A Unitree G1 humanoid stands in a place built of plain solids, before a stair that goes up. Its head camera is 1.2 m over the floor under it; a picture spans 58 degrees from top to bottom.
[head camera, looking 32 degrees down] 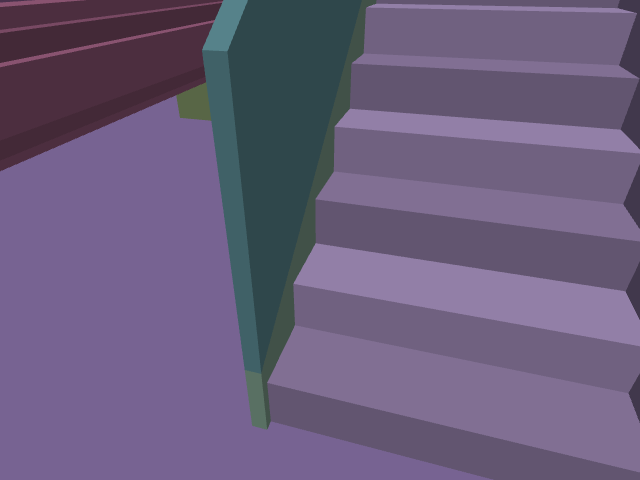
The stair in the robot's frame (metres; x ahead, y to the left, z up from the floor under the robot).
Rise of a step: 0.18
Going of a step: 0.25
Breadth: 1.00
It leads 16 degrees to the right of straight ahead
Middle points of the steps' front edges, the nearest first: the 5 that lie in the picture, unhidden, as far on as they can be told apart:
0.71 -0.33 0.18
0.95 -0.39 0.36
1.19 -0.46 0.53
1.43 -0.53 0.71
1.67 -0.60 0.89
